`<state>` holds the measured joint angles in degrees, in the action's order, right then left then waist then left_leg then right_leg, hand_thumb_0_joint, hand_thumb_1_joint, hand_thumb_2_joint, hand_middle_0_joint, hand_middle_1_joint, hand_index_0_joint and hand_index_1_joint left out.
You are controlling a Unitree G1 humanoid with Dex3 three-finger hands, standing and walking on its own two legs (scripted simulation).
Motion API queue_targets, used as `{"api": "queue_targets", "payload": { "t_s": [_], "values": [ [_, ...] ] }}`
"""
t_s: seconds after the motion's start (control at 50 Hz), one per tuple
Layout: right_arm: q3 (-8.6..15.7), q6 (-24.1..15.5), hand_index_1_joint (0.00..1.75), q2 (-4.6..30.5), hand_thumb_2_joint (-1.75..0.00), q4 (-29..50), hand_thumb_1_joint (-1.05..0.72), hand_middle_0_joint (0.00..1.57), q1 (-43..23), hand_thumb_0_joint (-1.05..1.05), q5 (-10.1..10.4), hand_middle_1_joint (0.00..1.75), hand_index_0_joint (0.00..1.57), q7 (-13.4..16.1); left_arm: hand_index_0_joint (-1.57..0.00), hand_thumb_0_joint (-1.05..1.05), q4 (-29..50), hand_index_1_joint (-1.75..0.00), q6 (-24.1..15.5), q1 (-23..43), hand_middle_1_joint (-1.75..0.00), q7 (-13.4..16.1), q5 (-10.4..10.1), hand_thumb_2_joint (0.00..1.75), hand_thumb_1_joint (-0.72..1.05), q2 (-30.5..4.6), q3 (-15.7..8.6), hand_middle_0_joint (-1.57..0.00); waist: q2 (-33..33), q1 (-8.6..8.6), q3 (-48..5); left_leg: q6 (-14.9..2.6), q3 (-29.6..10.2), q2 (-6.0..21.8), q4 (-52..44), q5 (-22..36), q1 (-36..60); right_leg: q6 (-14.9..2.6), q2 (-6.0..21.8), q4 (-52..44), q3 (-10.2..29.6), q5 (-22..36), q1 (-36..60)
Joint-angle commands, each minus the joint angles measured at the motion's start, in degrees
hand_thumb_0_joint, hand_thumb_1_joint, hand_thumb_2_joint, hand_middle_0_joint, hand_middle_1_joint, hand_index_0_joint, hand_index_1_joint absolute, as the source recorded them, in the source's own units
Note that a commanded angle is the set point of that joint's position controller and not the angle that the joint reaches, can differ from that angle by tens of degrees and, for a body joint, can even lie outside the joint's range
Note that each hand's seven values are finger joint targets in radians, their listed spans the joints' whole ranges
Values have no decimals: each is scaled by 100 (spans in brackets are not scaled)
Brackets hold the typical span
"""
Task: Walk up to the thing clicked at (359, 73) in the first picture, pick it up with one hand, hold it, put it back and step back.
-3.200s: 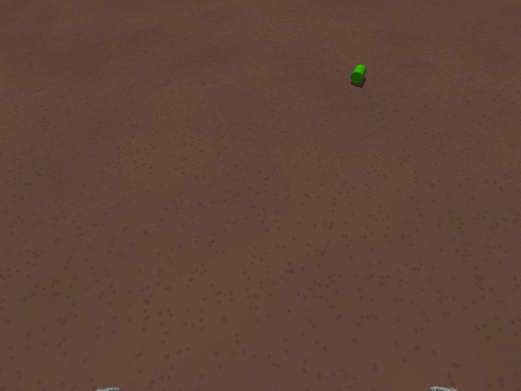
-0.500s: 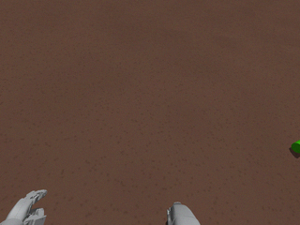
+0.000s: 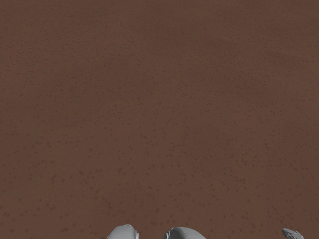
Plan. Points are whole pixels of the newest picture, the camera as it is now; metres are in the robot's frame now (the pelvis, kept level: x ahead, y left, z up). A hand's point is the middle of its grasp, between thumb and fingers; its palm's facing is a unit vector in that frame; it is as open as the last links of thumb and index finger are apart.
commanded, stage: walk up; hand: left
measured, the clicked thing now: out of the picture +0.39 -1.21 -0.71
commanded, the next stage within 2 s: none
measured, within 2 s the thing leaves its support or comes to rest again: neither
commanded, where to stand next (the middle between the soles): +0.09 -1.60 m, yaw +12 degrees
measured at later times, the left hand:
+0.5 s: hand (161, 237) +0.13 +0.01 -0.12, palm faces -0.03 -0.93 -0.36, open 7.4 cm
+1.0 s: hand (237, 212) +0.22 -0.23 -0.16, palm faces -0.08 -0.93 -0.36, open 7.4 cm
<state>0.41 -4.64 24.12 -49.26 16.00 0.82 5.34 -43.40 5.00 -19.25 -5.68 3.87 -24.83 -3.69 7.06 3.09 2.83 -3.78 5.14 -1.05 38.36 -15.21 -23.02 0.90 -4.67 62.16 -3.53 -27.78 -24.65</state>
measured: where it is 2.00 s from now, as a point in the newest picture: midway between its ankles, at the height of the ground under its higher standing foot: outside the picture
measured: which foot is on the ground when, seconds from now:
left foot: down 0.00-0.28, up 0.30-0.60, down 0.62-0.98, up 1.00-1.00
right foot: up 0.00-0.26, down 0.28-0.64, up 0.66-0.96, down 0.98-1.00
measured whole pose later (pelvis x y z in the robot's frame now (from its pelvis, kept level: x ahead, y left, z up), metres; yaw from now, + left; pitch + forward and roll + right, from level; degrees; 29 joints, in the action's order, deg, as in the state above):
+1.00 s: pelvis +0.10 -0.53 -0.03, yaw +1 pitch -1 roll -1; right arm 3.1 -3.5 32.0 -52.8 20.5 -1.7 4.3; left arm -41.4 5.3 -12.2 -7.4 2.4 -30.4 -6.2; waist 4.4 -1.0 5.0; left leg -1.6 -5.6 16.2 47.6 -22.5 -24.9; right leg 2.7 2.8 48.9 3.5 -20.1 -28.6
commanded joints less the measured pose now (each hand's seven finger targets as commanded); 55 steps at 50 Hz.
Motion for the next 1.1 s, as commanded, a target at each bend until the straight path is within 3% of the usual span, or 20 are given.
{"api": "queue_targets", "payload": {
  "t_s": [0.0,0.08,0.18,0.22,0.26,0.28,0.32,0.4,0.48,0.52,0.58,0.62,0.66,0.72,0.86,0.92,0.96,0.98,1.02,1.08],
  "values": [
    [603,-89,30,1823,-90,226,-90,20,411,0,83,30,20,255,-20,0,711,-30,-188,376,-30,25,-126,90,90,-1736,-555,-20,-163,-357,-286,-1184,-2465,2198,-1733,-287,1034,242,814,1008,1654,550,-1463],
    [638,-195,30,2209,-90,64,-90,20,222,0,-52,30,20,45,-20,0,680,-30,-71,267,-30,-172,-208,90,90,-1369,-450,-20,-1455,-176,298,-866,-1008,1618,-1695,-764,3,32,827,136,1140,1055,-1101],
    [743,-180,30,2603,-90,45,-90,20,-169,0,-244,30,20,-80,-20,0,675,-30,-37,443,-30,-270,-201,90,90,-1332,-473,-20,-2286,-136,93,-749,-671,1578,-1527,-1473,-1134,-67,1012,-1198,355,932,315],
    [750,-122,30,2604,-90,53,-90,20,-590,0,-234,30,20,-70,-20,0,460,-30,-25,-187,-30,-231,-176,90,90,-1388,-537,-20,-2189,286,-191,-587,-474,1545,-1008,-1517,-1507,-118,887,-1719,-31,1347,1240],
    [557,15,30,1872,-90,-36,-90,20,-482,0,-221,30,20,-4,-20,0,41,-30,-105,-1268,-30,-94,-33,90,90,-1737,-691,-20,-113,924,-695,-210,228,692,1751,-1420,-1772,-128,554,-2946,37,1109,2013],
    [369,64,30,1367,-90,6,-90,20,-170,0,-101,30,20,22,-20,0,190,-30,-173,-1177,-30,-12,52,90,90,-2226,-747,-20,1324,932,-434,-5,167,39,3043,-2410,-2550,-349,1613,-4065,1927,721,1612],
    [524,76,30,1782,-90,-257,-90,20,216,0,9,30,20,166,-20,0,718,-30,-305,639,-30,137,-158,90,90,-2722,-763,-20,1196,30,-433,48,-619,506,3755,-1717,-2191,-1343,2572,-5431,4289,-470,954],
    [478,13,30,1878,-90,-806,-90,20,691,0,141,30,20,102,-20,0,496,-30,-270,867,-30,207,-147,90,90,-1759,-476,-20,704,-188,-514,-64,-623,641,2559,-1185,-1544,-1498,1689,-3948,1986,915,1211],
    [421,-35,30,1669,-90,-633,-90,20,833,0,56,30,20,25,-20,0,538,-30,-274,627,-30,171,-91,90,90,-1415,-292,-20,589,-66,-440,-77,-472,324,1240,-1088,-845,-1925,1744,-4068,1735,1812,1409],
    [459,-45,30,1573,-90,-629,-90,20,1158,0,40,30,20,25,-20,0,658,-30,-239,939,-30,133,-79,90,90,-1382,-235,-20,270,-299,-338,-134,-419,274,523,-398,251,-1897,1741,-4101,1474,1742,665],
    [645,-72,30,1825,-90,-724,-90,20,1965,0,-51,30,20,90,-20,0,951,-30,-172,1289,-30,63,-79,90,90,-1075,-47,-20,-541,-768,-399,-148,-803,469,-727,855,2321,-1129,1181,-3114,708,1236,-863],
    [804,-51,30,2478,-90,-188,-90,20,1496,0,-236,30,20,207,-20,0,942,-30,-119,755,-30,76,-46,90,90,-964,-79,-20,-1688,-589,-149,-990,-4421,2723,-2284,-1446,2096,-143,448,-545,753,101,-2241],
    [799,-73,30,2485,-90,-24,-90,20,864,0,-21,30,20,254,-20,0,854,-30,-76,872,-30,96,3,90,90,-1642,-297,-20,-1215,-484,389,-1705,-4578,3362,-2229,-1336,1036,36,979,627,1488,-17,-2120],
    [619,-73,30,1900,-90,-8,-90,20,824,0,-60,30,20,198,-20,0,639,-30,-103,781,-30,4,-117,90,90,-1658,-462,-20,-656,-346,227,-1043,-2436,2051,-1709,-723,438,85,627,482,1541,770,-1338],
    [827,-96,30,2587,-90,43,-90,20,604,0,-241,30,20,33,-20,0,914,-30,-4,1061,-30,-199,-171,90,90,-1373,-456,-20,-2076,-470,48,-896,-1177,1754,-1348,-1108,-204,31,897,-897,677,490,-663],
    [785,-36,30,2603,-90,50,-90,20,-11,0,-254,30,20,11,-20,0,619,-30,-39,208,-30,-156,-177,90,90,-1280,-488,-20,-2239,96,-322,-579,-512,1521,-595,-511,-882,-122,692,-1975,147,732,888],
    [542,66,30,1844,-90,5,-90,20,118,0,-234,30,20,45,-20,0,194,-30,-118,-848,-30,-23,-46,90,90,-1641,-668,-20,-301,737,-739,-225,183,760,2048,-578,-1710,-190,420,-3028,176,1074,2049],
    [357,100,30,1331,-90,112,-90,20,276,0,-117,30,20,81,-20,0,324,-30,-166,-779,-30,53,53,90,90,-2202,-741,-20,1212,697,-513,3,204,184,3065,-2296,-2701,-574,1571,-3742,2166,1538,1812],
    [543,119,30,1754,-90,-37,-90,20,264,0,-42,30,20,238,-20,0,713,-30,-245,637,-30,177,-142,90,90,-2631,-732,-20,1159,64,-435,51,-579,487,3570,-1954,-2094,-1473,2374,-5091,4292,419,792],
    [502,120,30,1876,-90,-634,-90,20,767,0,136,30,20,148,-20,0,623,-30,-194,868,-30,238,-78,90,90,-1867,-498,-20,509,-186,-469,-51,-597,615,3018,-1214,-1782,-1373,1535,-3981,2267,842,1060]
  ]
}}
